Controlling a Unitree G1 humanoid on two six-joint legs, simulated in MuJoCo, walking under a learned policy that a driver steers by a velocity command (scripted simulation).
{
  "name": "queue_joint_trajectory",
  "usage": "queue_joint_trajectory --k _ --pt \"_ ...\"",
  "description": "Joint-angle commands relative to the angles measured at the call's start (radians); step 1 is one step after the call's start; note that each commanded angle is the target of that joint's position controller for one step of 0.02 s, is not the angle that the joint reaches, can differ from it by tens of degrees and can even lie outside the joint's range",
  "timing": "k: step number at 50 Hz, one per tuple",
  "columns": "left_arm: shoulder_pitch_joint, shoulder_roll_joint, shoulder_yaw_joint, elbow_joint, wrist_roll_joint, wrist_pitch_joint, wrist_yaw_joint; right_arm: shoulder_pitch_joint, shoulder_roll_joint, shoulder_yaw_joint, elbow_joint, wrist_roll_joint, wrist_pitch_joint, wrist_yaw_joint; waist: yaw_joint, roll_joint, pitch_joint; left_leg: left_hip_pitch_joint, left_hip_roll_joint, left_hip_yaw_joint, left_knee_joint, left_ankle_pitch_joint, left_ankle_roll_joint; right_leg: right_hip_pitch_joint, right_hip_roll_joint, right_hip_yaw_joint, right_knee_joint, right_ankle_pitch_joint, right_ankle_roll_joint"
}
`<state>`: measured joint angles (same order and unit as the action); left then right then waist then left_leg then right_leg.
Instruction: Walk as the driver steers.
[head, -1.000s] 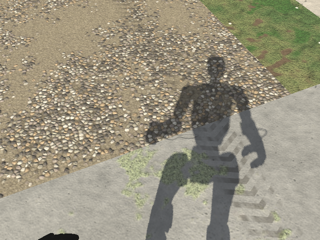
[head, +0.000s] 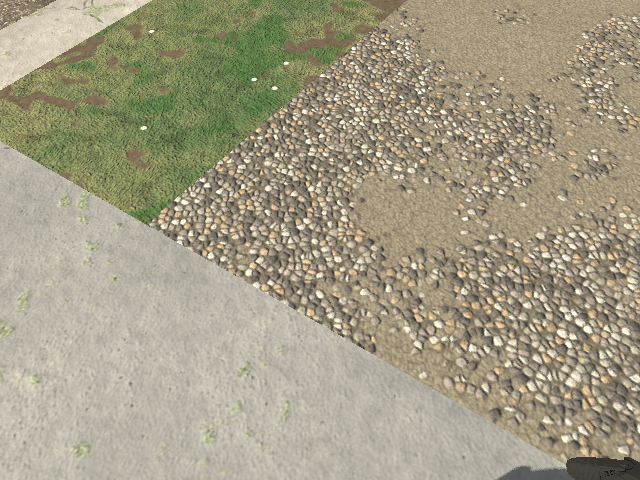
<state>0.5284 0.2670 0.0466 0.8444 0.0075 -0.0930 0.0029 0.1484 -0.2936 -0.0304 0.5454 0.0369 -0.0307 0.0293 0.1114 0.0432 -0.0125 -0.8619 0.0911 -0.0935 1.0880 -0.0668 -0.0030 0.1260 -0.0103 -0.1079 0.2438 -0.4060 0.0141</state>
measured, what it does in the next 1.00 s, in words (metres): walks ahead, turning right: left foot, then right foot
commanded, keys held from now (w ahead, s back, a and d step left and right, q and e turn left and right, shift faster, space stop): w+e+shift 0.28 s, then shift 0.72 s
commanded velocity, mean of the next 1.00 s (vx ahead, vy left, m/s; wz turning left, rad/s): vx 0.47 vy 0.00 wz -0.23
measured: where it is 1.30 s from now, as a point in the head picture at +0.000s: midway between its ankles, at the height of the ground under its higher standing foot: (366, 421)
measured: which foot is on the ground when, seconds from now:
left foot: up 0.00-0.12, down 0.14-0.56, up 0.58-0.94, down 0.96-1.00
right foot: down 0.00-0.16, up 0.18-0.54, down 0.56-1.00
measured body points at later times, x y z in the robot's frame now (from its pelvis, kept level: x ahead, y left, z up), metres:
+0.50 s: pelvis +0.40 +0.03 +0.00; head +0.42 +0.01 +0.45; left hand +0.68 +0.21 -0.06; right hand +0.32 -0.24 -0.13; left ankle +0.27 +0.18 -0.73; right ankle +0.57 -0.12 -0.69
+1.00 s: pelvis +0.57 +0.01 +0.00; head +0.59 +0.01 +0.45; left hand +0.77 +0.21 -0.11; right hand +0.61 -0.28 -0.11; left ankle +0.64 +0.15 -0.73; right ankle +0.60 -0.09 -0.73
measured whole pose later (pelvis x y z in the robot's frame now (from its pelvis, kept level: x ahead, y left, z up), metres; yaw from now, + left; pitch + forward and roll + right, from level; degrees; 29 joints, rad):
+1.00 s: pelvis +0.57 +0.01 +0.00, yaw -17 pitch -1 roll -1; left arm 0.15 0.24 0.01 0.81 0.02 -0.01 -0.02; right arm 0.18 -0.26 -0.03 0.81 -0.02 0.02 -0.04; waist 0.01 0.01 0.04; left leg -0.29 0.05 -0.06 0.57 -0.26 -0.04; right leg -0.32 0.08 0.01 0.50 -0.17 -0.05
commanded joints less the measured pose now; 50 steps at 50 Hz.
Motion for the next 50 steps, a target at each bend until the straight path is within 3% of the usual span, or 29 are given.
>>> queue_joint_trajectory --k 1,3,5,6,7,8,9,10,11,12,13,14,16,20,23,25,27,28,29,30,31,33,36,40,43,46,48,49,50 --pt "-0.012 0.152 0.013 -0.034 -0.031 -0.004 0.004 -0.270 -0.003 0.015 -0.149 -0.009 -0.055 0.031 -0.010 -0.087 0.240 -0.012 -0.002 0.118 -0.242 0.054 0.008 -0.150 -0.252 0.199 -0.223 0.330 -0.199" --pt "-0.015 0.190 0.017 -0.021 -0.040 0.008 0.006 -0.282 -0.006 0.013 -0.154 -0.001 -0.074 0.051 -0.035 -0.118 0.228 0.106 -0.036 0.137 -0.358 -0.016 0.029 -0.101 -0.268 0.165 -0.188 0.539 -0.191" --pt "0.000 0.240 0.022 0.003 -0.028 0.011 0.007 -0.175 -0.085 -0.023 -0.144 -0.001 -0.075 0.040 -0.131 -0.218 0.088 0.395 -0.115 0.154 -0.421 -0.108 0.064 -0.064 -0.284 0.149 -0.012 1.077 -0.165" --pt "-0.017 0.255 0.023 0.017 -0.016 0.014 0.009 0.027 -0.146 -0.057 -0.102 0.009 -0.065 0.022 -0.262 -0.261 -0.037 0.679 -0.150 0.165 -0.439 -0.124 0.088 -0.130 -0.268 0.123 0.199 1.241 -0.144" --pt "-0.057 0.246 0.016 -0.002 -0.002 0.004 0.011 0.266 -0.197 -0.086 -0.042 0.015 -0.045 -0.003 -0.398 -0.255 -0.162 1.049 -0.069 0.081 -0.409 -0.116 0.095 -0.370 -0.222 0.117 0.483 1.087 -0.102" --pt "0.012 0.058 -0.026 -0.055 0.025 -0.012 0.005 0.414 -0.303 -0.105 0.010 -0.017 -0.033 -0.031 -0.335 0.039 -0.374 1.416 0.220 -0.321 -0.429 -0.412 0.121 -0.679 -0.078 0.159 0.895 0.215 -0.067" --pt "0.058 0.039 -0.033 -0.074 -0.049 -0.044 -0.004 0.439 -0.287 -0.090 0.008 -0.058 -0.046 -0.019 -0.302 0.244 -0.601 1.422 0.340 -0.744 -0.707 -0.784 0.195 -0.742 -0.004 0.323 1.109 -0.069 -0.075" --pt "-0.077 0.110 -0.001 -0.109 -0.098 -0.041 0.003 0.374 -0.203 -0.071 0.033 -0.054 -0.058 -0.010 -0.294 0.177 -0.364 1.276 0.307 -0.693 -0.820 -0.792 0.159 -0.874 -0.034 0.302 1.206 -0.008 -0.069" --pt "-0.154 0.096 -0.001 -0.134 -0.098 -0.033 0.011 0.317 -0.149 -0.058 0.058 -0.040 -0.064 -0.008 -0.269 0.126 -0.165 1.116 0.293 -0.516 -0.815 -0.645 0.145 -0.946 -0.073 0.250 1.212 0.066 -0.062" --pt "-0.177 0.074 -0.003 -0.133 -0.073 -0.022 0.016 0.254 -0.119 -0.052 0.076 -0.044 -0.070 -0.007 -0.218 0.062 -0.075 0.957 0.265 -0.371 -0.813 -0.472 0.138 -0.909 -0.120 0.231 1.176 0.135 -0.061" --pt "-0.150 0.061 0.005 -0.120 -0.056 -0.001 0.012 0.205 -0.068 -0.043 0.092 -0.059 -0.078 -0.005 -0.161 0.078 -0.031 0.833 0.219 -0.232 -0.820 -0.352 0.130 -0.835 -0.156 0.237 1.140 0.194 -0.059" --pt "-0.117 0.036 0.006 -0.109 -0.063 0.023 0.001 0.170 -0.025 -0.037 0.109 -0.064 -0.083 -0.004 -0.125 0.112 -0.014 0.765 0.195 -0.132 -0.840 -0.278 0.123 -0.780 -0.177 0.236 1.129 0.222 -0.060" --pt "-0.152 0.019 0.010 -0.113 -0.063 0.063 -0.002 0.106 0.018 -0.030 0.137 -0.051 -0.093 -0.001 -0.090 0.077 0.082 0.667 0.167 0.033 -0.886 0.056 0.128 -0.749 -0.170 0.219 1.076 0.182 -0.047" --pt "-0.258 -0.004 -0.010 -0.175 -0.017 0.055 -0.015 0.003 -0.056 -0.043 0.148 -0.050 -0.107 -0.025 -0.037 0.049 0.208 0.520 0.094 0.261 -0.929 0.410 0.131 -0.687 -0.094 0.152 0.687 0.347 -0.012" --pt "-0.380 0.018 -0.012 -0.205 -0.003 0.020 -0.069 0.126 -0.161 -0.069 0.185 -0.025 -0.101 -0.051 -0.098 -0.026 0.133 0.644 0.129 0.259 -0.921 0.441 0.136 -0.545 -0.017 0.077 0.414 0.573 -0.035" --pt "-0.337 0.088 0.012 -0.205 0.002 0.022 -0.079 0.133 -0.216 -0.084 0.196 -0.009 -0.083 -0.058 -0.055 0.011 0.068 0.796 0.157 0.247 -0.818 0.608 0.118 -0.506 0.028 0.084 0.359 0.524 -0.069" --pt "-0.134 0.160 0.049 -0.146 0.004 0.029 -0.067 0.107 -0.214 -0.085 0.191 -0.010 -0.048 -0.060 0.055 0.008 -0.055 0.849 0.115 0.261 -0.517 0.682 0.072 -0.307 0.079 0.067 0.305 0.544 -0.106" --pt "-0.094 0.210 0.065 -0.142 0.005 0.034 -0.048 0.138 -0.185 -0.075 0.186 -0.016 -0.041 -0.062 0.074 -0.055 -0.099 0.765 0.058 0.263 -0.288 0.505 0.028 -0.163 0.042 0.125 0.270 0.762 -0.116" --pt "-0.170 0.304 0.066 -0.160 0.022 0.034 -0.029 0.296 -0.045 -0.037 0.174 -0.064 -0.037 -0.054 -0.082 -0.398 -0.179 0.509 -0.095 0.239 0.117 -0.560 -0.028 0.078 -0.172 0.372 0.395 1.415 -0.207" --pt "-0.200 0.261 0.043 -0.204 0.044 0.019 -0.039 0.465 -0.046 -0.011 0.217 -0.028 -0.041 -0.034 -0.115 -0.344 -0.451 0.378 -0.162 -0.003 0.369 -0.663 -0.048 0.230 -0.377 0.776 0.325 1.335 -0.414" --pt "-0.253 0.204 0.037 -0.232 0.024 0.021 -0.052 0.367 -0.145 -0.033 0.229 -0.009 -0.034 -0.031 -0.064 -0.140 -0.449 0.402 -0.122 -0.065 0.386 -0.599 -0.043 0.135 -0.340 0.724 0.245 1.160 -0.410" --pt "-0.344 0.134 0.015 -0.207 -0.022 0.018 -0.057 0.182 -0.133 -0.035 0.189 -0.023 -0.013 -0.056 -0.093 0.007 -0.189 0.331 -0.053 -0.019 0.239 -0.482 -0.048 -0.117 -0.262 0.558 0.186 0.910 -0.328" --pt "-0.384 0.108 0.007 -0.180 0.015 0.017 -0.047 0.181 -0.112 -0.037 0.187 -0.028 0.027 -0.072 -0.148 -0.071 -0.132 0.489 -0.022 -0.025 0.078 -0.400 -0.059 -0.349 -0.209 0.451 0.109 0.837 -0.291" --pt "-0.412 0.115 0.009 -0.145 0.019 0.026 -0.028 0.132 -0.052 -0.017 0.193 -0.041 0.043 -0.081 -0.145 -0.096 -0.148 0.577 -0.013 0.011 -0.209 -0.349 -0.072 -0.411 -0.175 0.329 0.088 0.804 -0.275" --pt "-0.421 0.125 0.010 -0.127 0.016 0.050 -0.019 0.091 -0.073 -0.023 0.206 -0.033 0.056 -0.077 -0.122 -0.125 -0.121 0.635 -0.025 0.031 -0.331 -0.231 -0.068 -0.459 -0.154 0.322 0.038 0.401 -0.248" --pt "-0.443 0.098 -0.003 -0.114 0.007 0.069 -0.017 0.076 -0.057 -0.021 0.217 -0.048 0.053 -0.070 -0.136 -0.136 -0.043 0.713 -0.050 0.066 -0.525 -0.136 -0.037 -0.537 -0.115 0.328 0.030 0.006 -0.190" --pt "-0.382 0.055 -0.018 -0.084 0.015 0.068 -0.017 0.064 -0.088 -0.022 0.207 -0.068 0.042 -0.068 -0.124 -0.085 -0.010 0.754 0.021 -0.012 -0.649 -0.067 0.005 -0.566 -0.060 0.303 0.087 -0.101 -0.102" --pt "-0.324 0.067 -0.010 -0.080 0.013 0.069 -0.015 0.031 -0.166 -0.039 0.207 -0.061 0.040 -0.071 -0.060 0.030 0.024 0.659 0.050 -0.047 -0.655 -0.175 0.048 -0.549 0.008 0.230 0.115 -0.082 -0.063" --pt "-0.360 0.067 -0.011 -0.077 0.017 0.072 -0.009 0.027 -0.119 -0.033 0.217 -0.061 0.032 -0.063 -0.080 0.054 0.030 0.540 0.029 -0.042 -0.700 -0.346 0.054 -0.436 0.026 0.189 0.159 0.008 -0.038"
